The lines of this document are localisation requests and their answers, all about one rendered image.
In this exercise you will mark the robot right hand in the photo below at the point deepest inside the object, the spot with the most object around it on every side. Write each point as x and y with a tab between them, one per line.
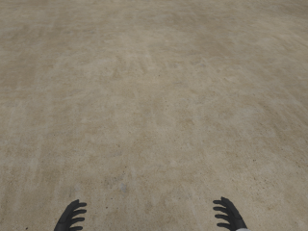
233	216

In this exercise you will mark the robot left hand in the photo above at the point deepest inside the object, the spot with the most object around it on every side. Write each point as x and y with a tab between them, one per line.
66	219

